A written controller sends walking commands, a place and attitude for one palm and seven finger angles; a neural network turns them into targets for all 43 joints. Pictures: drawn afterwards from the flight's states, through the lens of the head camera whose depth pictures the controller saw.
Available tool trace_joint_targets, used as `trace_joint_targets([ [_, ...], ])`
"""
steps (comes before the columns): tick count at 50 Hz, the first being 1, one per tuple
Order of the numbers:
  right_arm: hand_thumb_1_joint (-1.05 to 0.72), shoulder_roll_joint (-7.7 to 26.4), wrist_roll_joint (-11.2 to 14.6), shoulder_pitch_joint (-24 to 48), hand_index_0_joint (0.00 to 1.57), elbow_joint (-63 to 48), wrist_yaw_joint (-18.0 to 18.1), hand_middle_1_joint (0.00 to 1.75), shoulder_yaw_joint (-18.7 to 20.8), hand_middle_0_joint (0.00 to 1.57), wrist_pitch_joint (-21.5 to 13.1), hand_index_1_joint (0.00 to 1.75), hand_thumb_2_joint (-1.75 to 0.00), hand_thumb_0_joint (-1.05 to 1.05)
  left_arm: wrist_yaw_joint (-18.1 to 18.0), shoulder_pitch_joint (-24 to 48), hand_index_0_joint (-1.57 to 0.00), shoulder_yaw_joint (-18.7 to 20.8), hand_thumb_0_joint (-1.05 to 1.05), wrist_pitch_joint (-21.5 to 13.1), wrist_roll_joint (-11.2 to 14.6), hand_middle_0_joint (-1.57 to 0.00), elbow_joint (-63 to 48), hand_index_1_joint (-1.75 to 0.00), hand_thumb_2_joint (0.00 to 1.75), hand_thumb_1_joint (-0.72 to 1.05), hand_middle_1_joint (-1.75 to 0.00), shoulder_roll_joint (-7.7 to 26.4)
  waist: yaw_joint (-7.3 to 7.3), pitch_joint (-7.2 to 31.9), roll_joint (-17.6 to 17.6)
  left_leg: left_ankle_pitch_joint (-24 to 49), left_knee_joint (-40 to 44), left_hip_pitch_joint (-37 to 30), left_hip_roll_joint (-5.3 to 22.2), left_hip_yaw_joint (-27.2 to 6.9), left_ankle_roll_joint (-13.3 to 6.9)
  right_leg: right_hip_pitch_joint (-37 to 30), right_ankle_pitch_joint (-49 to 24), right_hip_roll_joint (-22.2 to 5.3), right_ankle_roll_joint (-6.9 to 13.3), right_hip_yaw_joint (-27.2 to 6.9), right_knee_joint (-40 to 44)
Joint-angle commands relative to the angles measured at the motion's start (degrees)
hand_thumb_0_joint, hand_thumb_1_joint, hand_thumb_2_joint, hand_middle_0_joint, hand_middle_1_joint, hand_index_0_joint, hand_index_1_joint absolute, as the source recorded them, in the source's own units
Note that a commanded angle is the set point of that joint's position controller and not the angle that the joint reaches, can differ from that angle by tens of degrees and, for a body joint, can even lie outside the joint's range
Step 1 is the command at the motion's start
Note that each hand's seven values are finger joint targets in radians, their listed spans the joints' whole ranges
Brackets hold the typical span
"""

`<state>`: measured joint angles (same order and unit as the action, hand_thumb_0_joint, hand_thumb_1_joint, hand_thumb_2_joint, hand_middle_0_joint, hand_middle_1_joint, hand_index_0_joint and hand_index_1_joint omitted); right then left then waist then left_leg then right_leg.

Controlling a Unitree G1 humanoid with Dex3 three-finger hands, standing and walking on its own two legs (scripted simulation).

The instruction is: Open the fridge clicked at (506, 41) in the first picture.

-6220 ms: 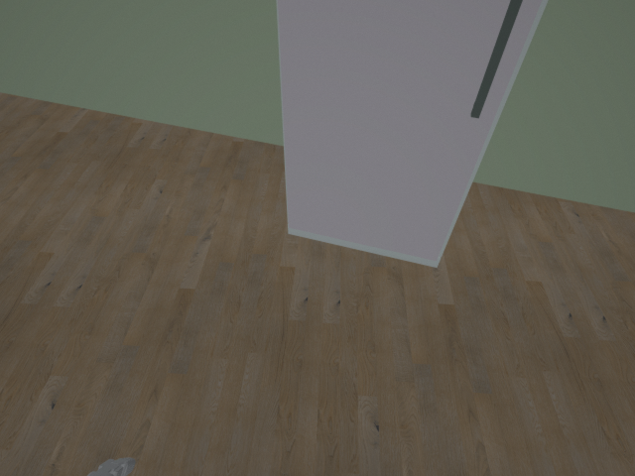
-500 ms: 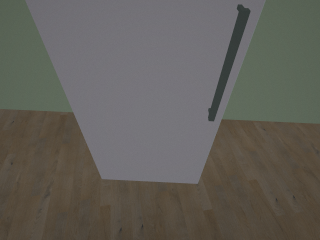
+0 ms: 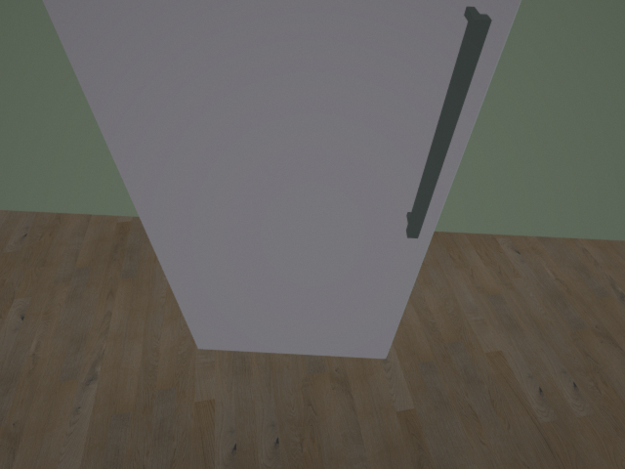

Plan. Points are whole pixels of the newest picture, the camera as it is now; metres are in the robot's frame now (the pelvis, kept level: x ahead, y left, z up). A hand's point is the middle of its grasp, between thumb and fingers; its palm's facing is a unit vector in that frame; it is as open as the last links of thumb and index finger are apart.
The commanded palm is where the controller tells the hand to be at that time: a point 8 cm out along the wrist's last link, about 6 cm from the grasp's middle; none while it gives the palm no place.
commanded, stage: look again from close up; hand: right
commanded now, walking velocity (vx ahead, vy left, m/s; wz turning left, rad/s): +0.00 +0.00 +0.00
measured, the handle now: (436, 144) +0.55 -0.15 +0.14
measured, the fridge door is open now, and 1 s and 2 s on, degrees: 0 0 0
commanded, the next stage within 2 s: shuffle to correct the standing spot in 0.70 s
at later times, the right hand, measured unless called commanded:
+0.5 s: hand out of the picture +0.00 -0.16 -0.18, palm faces +0.04 +0.98 -0.17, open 7.4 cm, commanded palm none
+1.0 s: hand out of the picture +0.01 -0.16 -0.18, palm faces +0.04 +0.99 -0.16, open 7.4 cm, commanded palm none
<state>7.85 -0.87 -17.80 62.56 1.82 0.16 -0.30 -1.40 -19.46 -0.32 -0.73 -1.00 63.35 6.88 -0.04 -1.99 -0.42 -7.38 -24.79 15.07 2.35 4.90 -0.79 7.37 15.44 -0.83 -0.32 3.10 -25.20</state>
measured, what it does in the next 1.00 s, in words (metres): stands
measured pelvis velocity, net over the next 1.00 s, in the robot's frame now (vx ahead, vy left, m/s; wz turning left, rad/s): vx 0.03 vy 0.00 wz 0.02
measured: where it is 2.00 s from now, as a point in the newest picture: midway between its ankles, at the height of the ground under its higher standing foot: outside the picture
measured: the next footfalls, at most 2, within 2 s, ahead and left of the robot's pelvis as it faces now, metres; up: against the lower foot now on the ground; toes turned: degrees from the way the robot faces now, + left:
none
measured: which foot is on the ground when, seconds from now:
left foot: down 0.00-1.00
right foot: down 0.00-1.00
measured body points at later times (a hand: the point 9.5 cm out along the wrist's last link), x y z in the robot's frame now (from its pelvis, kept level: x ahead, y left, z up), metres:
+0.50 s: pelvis +0.00 +0.00 +0.00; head +0.01 +0.00 +0.45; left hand -0.02 +0.20 -0.16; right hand +0.00 -0.22 -0.16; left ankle +0.07 +0.11 -0.74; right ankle -0.02 -0.12 -0.74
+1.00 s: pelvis +0.03 +0.00 +0.00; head +0.03 +0.00 +0.45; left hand -0.01 +0.20 -0.16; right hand +0.01 -0.21 -0.17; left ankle +0.07 +0.11 -0.74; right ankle -0.02 -0.12 -0.74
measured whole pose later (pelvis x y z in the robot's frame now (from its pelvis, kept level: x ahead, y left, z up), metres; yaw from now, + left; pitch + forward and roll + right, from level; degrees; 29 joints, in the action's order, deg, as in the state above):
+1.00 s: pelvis +0.03 +0.00 +0.00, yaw +1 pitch -1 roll +0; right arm 7.6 -1.4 -19.8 61.9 1.3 1.2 -0.1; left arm -1.2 -21.3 -0.1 -0.4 -1.7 63.3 6.2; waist -0.5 -0.8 -0.8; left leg -11.8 -28.8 16.0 1.6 4.0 -1.1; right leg 7.2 19.2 -1.5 -0.2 3.8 -27.7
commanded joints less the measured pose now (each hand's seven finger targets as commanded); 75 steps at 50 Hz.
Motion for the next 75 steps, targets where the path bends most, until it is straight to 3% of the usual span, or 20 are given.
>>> trace_joint_targets([
  [1, -0.90, 5.50, -0.07, -3.24, 0.20, -1.96, 0.37, 0.30, 1.37, 0.20, -0.93, 0.30, -0.90, 0.00, -0.27, -4.78, -0.20, 1.12, 0.00, -0.72, 0.23, -0.20, -1.01, -0.30, 0.90, 0.90, -0.30, 5.17, -0.21, -3.98, -0.76, -6.46, 5.28, -4.54, 4.83, -7.05, -1.02, 9.60, 1.61, -4.15, 1.33, -4.29, 7.10],
  [25, -0.90, 4.88, -0.11, -3.51, 0.20, -2.10, 0.37, 0.30, 1.49, 0.20, -0.87, 0.30, -0.90, 0.00, -0.32, -5.41, -0.20, 1.19, 0.00, -0.63, 0.16, -0.20, -0.82, -0.30, 0.90, 0.90, -0.30, 4.58, -0.14, -4.34, -0.08, -7.08, 5.09, -3.68, 4.31, -7.42, -1.13, 9.56, 2.39, -4.25, 1.55, -4.19, 6.84],
  [32, -0.90, 5.00, -0.05, -3.56, 0.20, -1.87, 0.33, 0.30, 1.47, 0.20, -1.22, 0.30, -0.90, 0.00, -0.40, -4.93, -0.20, 1.24, 0.00, -1.08, 0.21, -0.20, -0.83, -0.30, 0.90, 0.90, -0.30, 4.94, -0.33, -2.46, -0.01, -2.29, 3.91, -5.40, 4.51, -6.85, -1.31, 8.19, -1.16, -4.73, 1.53, -4.03, 6.57],
  [40, -0.90, 4.95, -0.11, -3.16, 0.20, -1.75, 0.37, 0.30, 1.37, 0.20, -1.06, 0.30, -0.90, 0.00, -0.45, -4.47, -0.20, 1.19, 0.00, -1.01, 0.21, -0.20, -0.75, -0.30, 0.90, 0.90, -0.30, 5.15, -0.37, -3.88, 0.21, -2.09, 3.78, -5.15, 4.23, -6.58, -1.18, 8.67, -0.66, -4.99, 1.52, -4.32, 7.39],
  [42, -0.90, 4.10, -0.15, -4.16, 0.20, -1.19, 0.27, 0.30, 1.30, 0.20, -0.88, 0.30, -0.90, 0.00, -0.36, -5.55, -0.20, 0.94, 0.00, -0.74, -0.08, -0.20, -0.24, -0.30, 0.90, 0.90, -0.30, 4.20, -0.40, -3.09, -0.41, -8.66, 4.17, -5.25, 4.03, -6.97, -1.21, 8.45, 5.05, -4.53, 1.52, -3.72, 7.25],
  [46, -0.90, 4.46, -0.65, -4.85, 0.20, -2.24, -0.18, 0.30, 2.09, 0.20, -0.36, 0.30, -0.90, 0.00, -0.10, -6.31, -0.20, 1.28, 0.00, -0.11, -0.48, -0.20, -0.57, -0.30, 0.90, 0.90, -0.30, 4.50, -0.66, -6.78, 0.04, -21.05, 3.61, -0.74, 3.32, -7.74, -1.81, 11.19, 15.80, -4.49, 2.71, -4.27, 7.34],
  [52, -0.90, 3.97, -0.60, -7.11, 0.20, -2.77, -0.75, 0.30, 2.68, 0.20, -1.03, 0.30, -0.90, 0.00, -0.09, -7.57, -0.20, 1.37, 0.00, -0.87, -0.41, -0.20, -1.41, -0.30, 0.90, 0.90, -0.30, 4.12, -0.82, -8.15, 0.09, -20.49, 1.30, 0.58, 3.22, -8.75, -3.48, 11.57, 14.55, -4.75, 3.61, -4.20, 4.78],
  [56, -0.90, 4.12, -0.57, -9.12, 0.20, -2.31, -0.79, 0.30, 3.21, 0.20, -1.78, 0.30, -0.90, 0.00, -0.21, -8.60, -0.20, 1.35, 0.00, -1.78, -0.18, -0.20, -1.53, -0.30, 0.90, 0.90, -0.30, 3.36, -1.00, -5.84, -1.78, -13.42, -0.60, -3.23, 4.38, -9.40, -5.07, 11.17, 6.87, -3.79, 3.35, -1.77, -1.03],
  [58, -0.90, 5.23, -0.51, -11.70, 0.20, -1.29, -0.67, 0.30, 3.75, 0.20, -2.07, 0.30, -0.90, 0.00, -0.17, -7.74, -0.20, 1.22, 0.00, -2.10, -0.10, -0.20, -2.02, -0.30, 0.90, 0.90, -0.30, 2.46, -1.63, -4.29, -5.28, -10.97, 0.96, -6.94, 7.11, -12.92, -6.85, 13.67, 5.55, -1.56, 2.62, 1.26, -7.51],
  [60, -0.90, 5.93, -0.50, -13.02, 0.20, -0.31, -0.05, 0.30, 4.27, 0.20, -2.14, 0.30, -0.90, 0.00, -0.40, -6.56, -0.20, 0.79, 0.00, -2.15, 0.10, -0.20, -2.50, -0.30, 0.90, 0.90, -0.30, 0.81, -1.66, -2.25, -8.91, 3.23, 1.56, -9.81, 11.21, -16.18, -8.82, 14.68, 4.80, -0.66, 1.35, 2.77, -10.85],
  [61, -0.90, 5.24, -0.38, -11.32, 0.20, -0.44, 0.28, 0.30, 4.01, 0.20, -1.88, 0.30, -0.90, 0.00, -0.64, -6.77, -0.20, 0.58, 0.00, -2.10, 0.31, -0.20, -1.90, -0.30, 0.90, 0.90, -0.30, 0.44, -0.62, -1.88, -6.92, 10.66, -0.56, -7.57, 10.93, -14.21, -8.60, 10.45, 2.59, -1.55, 0.92, 1.84, -6.77],
  [62, -0.90, 3.95, -0.22, -8.54, 0.20, -0.97, 0.42, 0.30, 3.54, 0.20, -1.52, 0.30, -0.90, 0.00, -0.77, -8.52, -0.20, 0.50, 0.00, -2.21, 0.52, -0.20, -0.54, -0.30, 0.90, 0.90, -0.30, 0.37, 0.71, -1.04, -2.12, 16.53, -4.89, -4.91, 7.61, -8.92, -6.28, 4.20, -6.67, -2.89, 0.86, 0.38, -0.28],
  [63, -0.90, 2.15, -0.16, -6.93, 0.20, -1.66, 0.54, 0.30, 2.75, 0.20, -1.40, 0.30, -0.90, 0.00, -1.16, -10.94, -0.20, 0.86, 0.00, -2.48, 0.34, -0.20, 1.01, -0.30, 0.90, 0.90, -0.30, 2.30, 1.09, -0.37, 5.08, 16.33, -9.68, -2.47, 3.35, -3.59, -3.08, -1.33, -27.99, -6.81, 1.50, -2.25, 0.61],
  [64, -0.90, 1.10, -0.05, -5.59, 0.20, -1.94, 0.76, 0.30, 2.28, 0.20, -1.31, 0.30, -0.90, 0.00, -1.93, -11.87, -0.20, 1.20, 0.00, -2.37, 0.47, -0.20, 1.81, -0.30, 0.90, 0.90, -0.30, 4.02, 1.22, -1.20, 11.62, 12.43, -9.91, -0.79, 1.83, -1.36, -1.02, -4.25, -53.20, -9.86, 2.19, -2.83, -0.81],
  [65, -0.90, 2.30, 0.17, -5.89, 0.20, -1.71, 1.01, 0.30, 2.43, 0.20, -1.17, 0.30, -0.90, 0.00, -2.40, -11.08, -0.20, 1.13, 0.00, -1.91, 0.79, -0.20, 1.91, -0.30, 0.90, 0.90, -0.30, 4.76, 0.28, -0.79, 12.44, 6.51, -8.37, -1.18, 0.92, -0.14, -0.34, -6.79, -68.62, -10.54, 1.99, -2.74, -3.12],
  [66, -0.90, 3.66, 0.19, -6.79, 0.20, -1.56, 1.04, 0.30, 2.81, 0.20, -0.89, 0.30, -0.90, 0.00, -2.50, -9.73, -0.20, 1.74, 0.00, -1.48, 0.97, -0.20, 1.14, -0.30, 0.90, 0.90, -0.30, 6.41, -0.54, -0.22, 10.50, 3.70, -6.44, -1.97, -0.11, 1.08, -0.11, -8.51, -73.61, -10.17, 1.73, -2.41, -5.49],
  [68, -0.90, 4.22, 0.14, -7.81, 0.20, -1.44, 1.18, 0.30, 3.28, 0.20, -0.17, 0.30, -0.90, 0.00, -2.59, -7.47, -0.20, 2.65, 0.00, -0.69, 1.22, -0.20, -0.75, -0.30, 0.90, 0.90, -0.30, 6.81, -1.04, -0.42, 7.43, 11.96, -5.46, -4.71, 0.55, 1.62, 0.30, -5.98, -68.93, -8.49, 1.26, -1.11, -8.20],
  [71, -0.90, 4.78, -0.53, -6.15, 0.20, -2.69, 1.39, 0.30, 3.75, 0.20, 0.41, 0.30, -0.90, 0.00, -2.43, -5.72, -0.20, 3.62, 0.00, -0.14, 0.87, -0.20, -2.75, -0.30, 0.90, 0.90, -0.30, 4.71, -0.44, -2.74, 3.34, 26.17, -9.74, -5.25, 4.04, -0.05, 0.18, 0.44, -47.60, -6.18, 1.26, 1.04, -6.38],
  [73, -0.90, 4.07, -0.76, -4.27, 0.20, -4.02, 1.12, 0.30, 3.72, 0.20, 0.73, 0.30, -0.90, 0.00, -2.21, -5.22, -0.20, 3.92, 0.00, 0.00, 0.45, -0.20, -2.88, -0.30, 0.90, 0.90, -0.30, 3.99, 0.09, -3.57, 0.96, 22.88, -11.16, -2.03, 4.37, -0.16, 0.19, 0.22, -39.43, -6.66, 1.99, 1.09, -4.19],
  [75, -0.90, 3.16, -0.86, -3.04, 0.20, -5.45, 0.97, 0.30, 3.77, 0.20, 0.62, 0.30, -0.90, 0.00, -2.01, -5.19, -0.20, 4.20, 0.00, -0.21, 0.12, -0.20, -3.42, -0.30, 0.90, 0.90, -0.30, 4.31, 0.20, -4.01, 1.65, 14.21, -11.94, 0.83, 2.99, 0.44, 0.51, -2.11, -43.06, -7.60, 2.80, 0.59, -2.66],
])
